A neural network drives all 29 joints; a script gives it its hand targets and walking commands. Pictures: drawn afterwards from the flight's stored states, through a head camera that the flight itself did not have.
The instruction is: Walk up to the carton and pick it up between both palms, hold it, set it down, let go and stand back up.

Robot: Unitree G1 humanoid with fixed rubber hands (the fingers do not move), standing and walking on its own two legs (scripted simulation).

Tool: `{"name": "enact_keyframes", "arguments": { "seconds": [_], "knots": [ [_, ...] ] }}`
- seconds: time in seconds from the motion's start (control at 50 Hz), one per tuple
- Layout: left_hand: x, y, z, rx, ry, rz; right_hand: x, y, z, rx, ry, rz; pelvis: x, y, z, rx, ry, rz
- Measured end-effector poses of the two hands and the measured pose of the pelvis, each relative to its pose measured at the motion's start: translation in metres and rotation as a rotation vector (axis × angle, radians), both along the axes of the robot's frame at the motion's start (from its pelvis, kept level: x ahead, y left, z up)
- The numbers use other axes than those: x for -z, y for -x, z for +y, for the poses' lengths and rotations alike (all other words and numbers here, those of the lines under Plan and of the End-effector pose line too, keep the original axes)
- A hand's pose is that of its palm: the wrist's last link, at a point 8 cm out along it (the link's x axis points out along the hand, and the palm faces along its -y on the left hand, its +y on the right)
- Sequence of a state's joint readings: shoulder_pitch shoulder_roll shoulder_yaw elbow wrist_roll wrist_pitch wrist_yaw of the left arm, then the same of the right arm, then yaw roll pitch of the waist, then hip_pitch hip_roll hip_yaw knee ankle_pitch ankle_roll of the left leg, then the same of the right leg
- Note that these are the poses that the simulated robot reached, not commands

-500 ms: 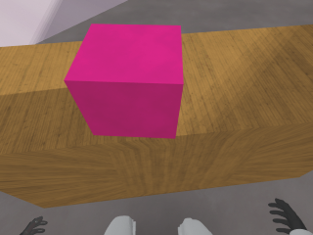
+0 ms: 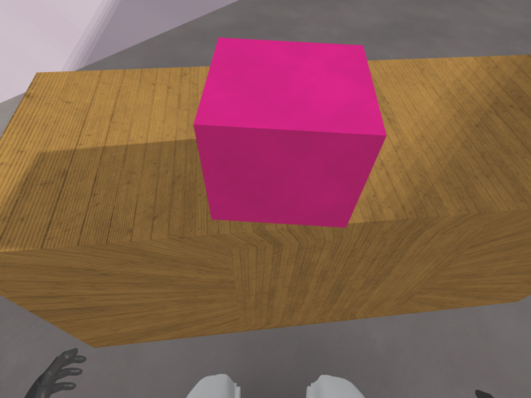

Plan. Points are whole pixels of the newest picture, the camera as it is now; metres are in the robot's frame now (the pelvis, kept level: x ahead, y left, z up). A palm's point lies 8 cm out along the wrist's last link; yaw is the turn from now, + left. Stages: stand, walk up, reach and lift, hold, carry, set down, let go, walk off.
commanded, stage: walk up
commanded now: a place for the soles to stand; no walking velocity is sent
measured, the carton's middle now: (284, 135) +0.53 -0.01 +0.07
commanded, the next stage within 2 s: none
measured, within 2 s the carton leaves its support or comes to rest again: neither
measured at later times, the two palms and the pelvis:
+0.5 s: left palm (63, 386) +0.13 +0.30 -0.06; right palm out of the picture +0.11 -0.36 -0.09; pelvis +0.02 -0.03 +0.00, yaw +2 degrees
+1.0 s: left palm (64, 387) +0.13 +0.30 -0.06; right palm out of the picture +0.11 -0.36 -0.09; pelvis +0.01 -0.04 +0.01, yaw +2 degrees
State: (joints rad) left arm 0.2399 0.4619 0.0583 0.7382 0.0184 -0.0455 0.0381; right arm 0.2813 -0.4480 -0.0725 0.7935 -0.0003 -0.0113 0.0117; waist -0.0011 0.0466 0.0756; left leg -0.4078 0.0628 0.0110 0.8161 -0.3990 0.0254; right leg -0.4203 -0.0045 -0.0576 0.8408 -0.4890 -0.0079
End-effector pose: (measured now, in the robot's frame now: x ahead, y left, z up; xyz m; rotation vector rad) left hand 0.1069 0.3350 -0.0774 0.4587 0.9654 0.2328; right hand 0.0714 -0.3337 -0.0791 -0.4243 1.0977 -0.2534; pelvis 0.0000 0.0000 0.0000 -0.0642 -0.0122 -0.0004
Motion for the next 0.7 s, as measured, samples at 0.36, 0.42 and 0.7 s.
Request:
{"name": "enact_keyframes", "arguments": {
  "seconds": [0.36, 0.42, 0.7],
  "knots": [
    [-0.016, -0.006, -0.030, -0.024, -0.002, -0.026, 0.012, -0.024, -0.025, -0.015, -0.044, -0.026, -0.003, -0.012, -0.029, -0.028, -0.043, 0.021],
    [-0.018, -0.011, -0.033, -0.024, -0.006, -0.018, 0.013, -0.031, -0.028, -0.016, -0.049, -0.023, -0.004, -0.017, -0.032, -0.029, -0.048, 0.030],
    [-0.024, -0.034, -0.040, -0.010, 0.002, -0.082, 0.011, -0.048, -0.029, -0.023, -0.054, -0.066, -0.004, -0.017, -0.035, -0.031, -0.051, 0.029]
  ]
}}
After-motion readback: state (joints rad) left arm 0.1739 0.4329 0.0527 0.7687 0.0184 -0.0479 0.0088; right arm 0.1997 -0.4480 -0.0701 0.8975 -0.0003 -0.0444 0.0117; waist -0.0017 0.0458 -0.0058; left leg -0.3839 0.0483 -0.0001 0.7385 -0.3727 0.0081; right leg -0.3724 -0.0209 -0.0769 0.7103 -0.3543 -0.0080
